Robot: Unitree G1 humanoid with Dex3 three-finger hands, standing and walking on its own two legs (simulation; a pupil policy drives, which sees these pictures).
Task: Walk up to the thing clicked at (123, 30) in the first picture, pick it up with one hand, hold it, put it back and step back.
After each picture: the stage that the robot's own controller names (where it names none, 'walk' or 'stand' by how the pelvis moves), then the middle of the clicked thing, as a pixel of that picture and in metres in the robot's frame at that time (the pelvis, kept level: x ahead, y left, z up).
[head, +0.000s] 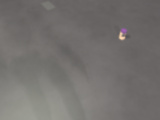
stand; (122, 34) +1.44 -0.45 -0.72
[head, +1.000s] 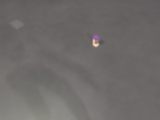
walk; (95, 40) +1.36 +0.00 -0.69
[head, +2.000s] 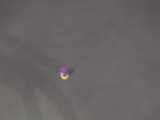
walk; (64, 72) +0.84 +0.27 -0.71
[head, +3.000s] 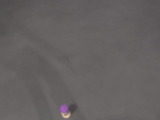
walk; (65, 111) +0.48 +0.24 -0.71
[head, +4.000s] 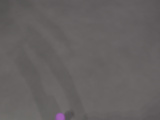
stand; (60, 119) +0.36 +0.19 -0.70
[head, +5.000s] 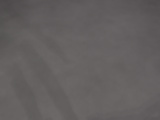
stand; out of the picture +0.29 +0.20 -0.72
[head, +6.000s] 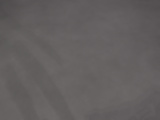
stand; out of the picture +0.27 +0.22 -0.72
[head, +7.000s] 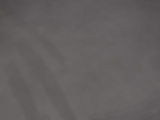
stand; out of the picture +0.29 +0.22 -0.73
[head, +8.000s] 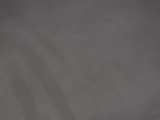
stand; out of the picture +0.29 +0.22 -0.73
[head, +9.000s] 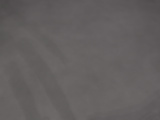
go down; out of the picture +0.28 +0.22 -0.73
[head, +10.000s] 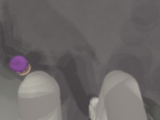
go down; (20, 65) +0.37 +0.24 -0.31
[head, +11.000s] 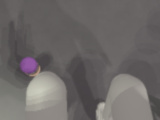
approach; (30, 67) +0.37 +0.24 -0.30
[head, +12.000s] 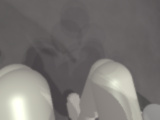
close in; out of the picture +0.35 +0.28 -0.22
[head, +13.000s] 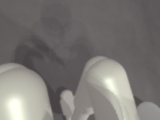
close; out of the picture +0.35 +0.28 -0.22
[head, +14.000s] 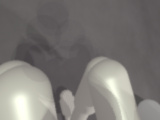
lift; out of the picture +0.33 +0.27 -0.22
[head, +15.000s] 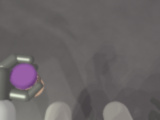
lift; (28, 81) +0.31 +0.19 +0.00
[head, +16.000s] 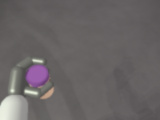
hold; (41, 82) +0.32 +0.17 +0.03
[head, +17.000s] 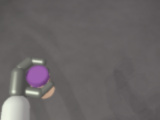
hold; (41, 82) +0.32 +0.17 +0.02
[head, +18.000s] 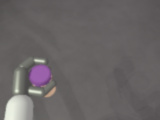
crouch; (43, 81) +0.33 +0.16 +0.02
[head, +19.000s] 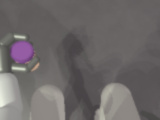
crouch; (26, 57) +0.40 +0.20 -0.09
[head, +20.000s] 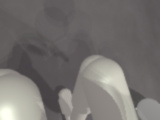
lower; out of the picture +0.38 +0.30 -0.22
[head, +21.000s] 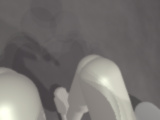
lower; out of the picture +0.38 +0.29 -0.22
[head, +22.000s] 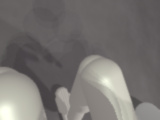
lower; out of the picture +0.38 +0.29 -0.22
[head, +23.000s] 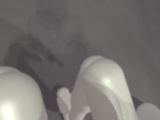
lower; out of the picture +0.37 +0.29 -0.22
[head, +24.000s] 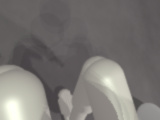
loosen; out of the picture +0.36 +0.25 -0.22
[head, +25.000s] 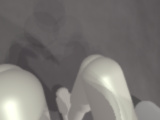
withdraw; out of the picture +0.36 +0.25 -0.23
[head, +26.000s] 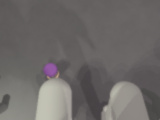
walk; (51, 71) +0.39 +0.19 -0.38
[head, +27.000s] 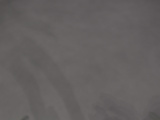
stand; out of the picture +0.31 +0.16 -0.66
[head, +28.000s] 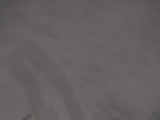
stand; out of the picture +0.31 +0.17 -0.66
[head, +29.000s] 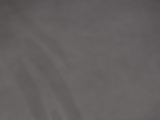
stand; out of the picture +0.32 +0.16 -0.71
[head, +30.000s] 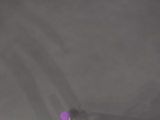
walk; (65, 117) +0.35 +0.14 -0.70
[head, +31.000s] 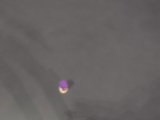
walk; (63, 86) +0.57 +0.14 -0.71
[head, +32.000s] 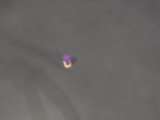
walk; (67, 61) +0.89 +0.24 -0.70
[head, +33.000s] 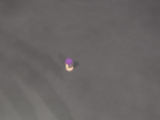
stand; (69, 64) +0.95 +0.18 -0.71
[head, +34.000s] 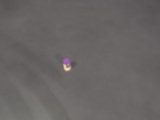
stand; (66, 64) +0.96 +0.19 -0.73
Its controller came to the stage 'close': yes
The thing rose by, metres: 0.71
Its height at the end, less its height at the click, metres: +0.00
